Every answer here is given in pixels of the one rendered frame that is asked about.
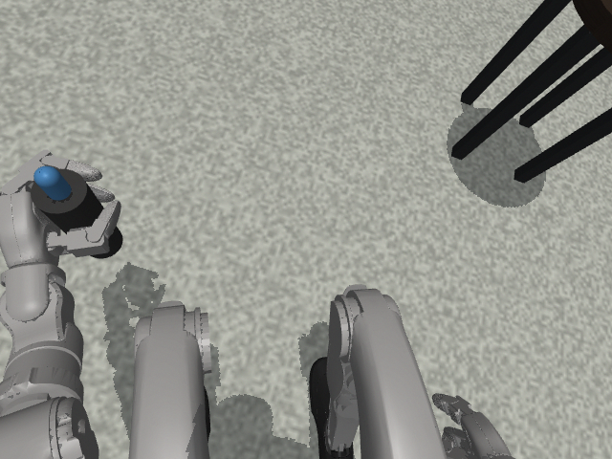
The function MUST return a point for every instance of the right robot hand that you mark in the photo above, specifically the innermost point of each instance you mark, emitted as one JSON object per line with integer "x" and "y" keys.
{"x": 478, "y": 439}

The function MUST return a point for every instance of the left robot arm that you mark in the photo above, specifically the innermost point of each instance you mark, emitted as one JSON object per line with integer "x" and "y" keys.
{"x": 41, "y": 396}

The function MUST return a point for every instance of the bottle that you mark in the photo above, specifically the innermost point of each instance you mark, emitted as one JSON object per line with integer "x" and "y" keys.
{"x": 65, "y": 198}

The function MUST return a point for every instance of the left robot hand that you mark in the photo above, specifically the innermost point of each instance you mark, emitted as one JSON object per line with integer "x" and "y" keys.
{"x": 27, "y": 235}

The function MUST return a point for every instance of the stool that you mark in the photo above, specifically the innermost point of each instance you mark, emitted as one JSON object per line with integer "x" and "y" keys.
{"x": 597, "y": 29}

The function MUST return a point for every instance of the right robot foot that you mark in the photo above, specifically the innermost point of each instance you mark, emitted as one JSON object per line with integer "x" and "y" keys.
{"x": 320, "y": 399}

